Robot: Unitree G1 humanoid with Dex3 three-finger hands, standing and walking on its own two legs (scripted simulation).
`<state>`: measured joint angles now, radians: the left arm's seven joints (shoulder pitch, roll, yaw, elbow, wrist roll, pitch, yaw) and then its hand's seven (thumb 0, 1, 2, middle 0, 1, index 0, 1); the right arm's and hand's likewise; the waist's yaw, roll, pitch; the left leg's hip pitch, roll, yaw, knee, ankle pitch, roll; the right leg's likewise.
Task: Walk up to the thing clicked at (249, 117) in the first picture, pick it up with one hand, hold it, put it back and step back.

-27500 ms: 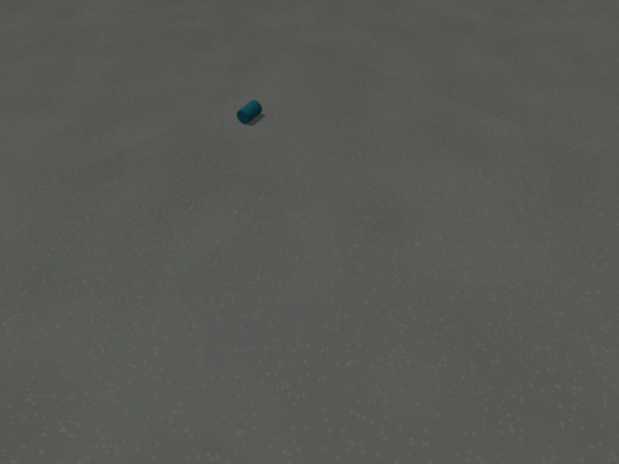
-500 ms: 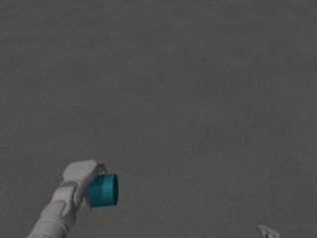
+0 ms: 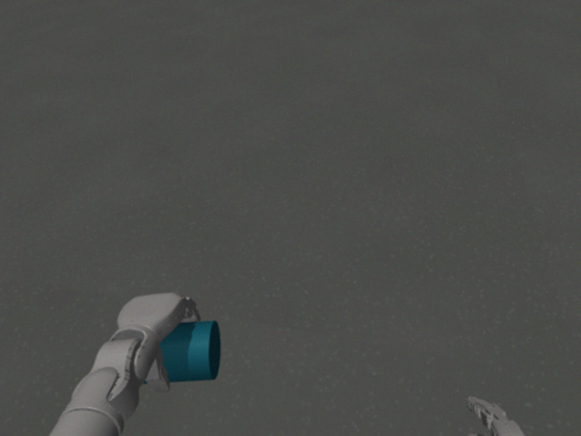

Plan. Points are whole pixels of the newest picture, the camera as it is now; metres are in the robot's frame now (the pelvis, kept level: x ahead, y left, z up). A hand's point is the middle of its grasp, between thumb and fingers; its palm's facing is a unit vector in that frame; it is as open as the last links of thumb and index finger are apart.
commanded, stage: hold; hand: left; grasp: from above
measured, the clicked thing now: (171, 351) +0.29 +0.22 -0.07
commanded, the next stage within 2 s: crouch in 0.72 s
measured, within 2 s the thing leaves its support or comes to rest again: neither
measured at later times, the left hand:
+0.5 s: hand (161, 343) +0.29 +0.22 -0.04, palm faces -0.49 -0.05 -0.87, open 11.0 cm
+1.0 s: hand (161, 345) +0.29 +0.22 -0.05, palm faces -0.48 -0.05 -0.87, open 11.0 cm
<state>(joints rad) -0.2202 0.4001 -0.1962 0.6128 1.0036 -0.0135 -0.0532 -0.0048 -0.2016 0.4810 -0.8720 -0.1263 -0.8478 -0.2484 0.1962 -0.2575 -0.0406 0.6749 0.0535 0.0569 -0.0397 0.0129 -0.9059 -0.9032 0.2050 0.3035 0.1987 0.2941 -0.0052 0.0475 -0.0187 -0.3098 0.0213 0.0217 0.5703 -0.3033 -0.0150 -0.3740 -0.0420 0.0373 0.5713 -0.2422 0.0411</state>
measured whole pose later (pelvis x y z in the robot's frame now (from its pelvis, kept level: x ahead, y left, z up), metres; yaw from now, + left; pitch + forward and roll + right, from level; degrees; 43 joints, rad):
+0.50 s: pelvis +0.00 +0.00 +0.00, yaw +0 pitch +1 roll +1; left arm -0.22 0.41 -0.19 0.60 1.00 -0.03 -0.08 -0.01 -0.21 0.48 -0.89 -0.12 -0.86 -0.24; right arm 0.19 -0.25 -0.03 0.67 0.06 0.06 -0.06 0.01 -0.91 -0.90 0.21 0.30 0.20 0.29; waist 0.00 0.05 -0.01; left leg -0.26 0.02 0.03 0.52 -0.28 -0.02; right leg -0.33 -0.04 0.04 0.53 -0.23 0.04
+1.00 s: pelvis +0.00 +0.00 +0.00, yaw +0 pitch +2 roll +1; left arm -0.22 0.40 -0.18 0.66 1.02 -0.05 -0.02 -0.01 -0.19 0.49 -0.84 -0.18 -0.81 -0.30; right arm 0.18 -0.25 -0.04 0.68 0.05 0.08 -0.05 0.01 -0.90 -0.91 0.21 0.30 0.20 0.29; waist -0.01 0.04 0.00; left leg -0.27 0.02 0.02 0.52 -0.28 -0.02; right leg -0.34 -0.04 0.03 0.53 -0.23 0.04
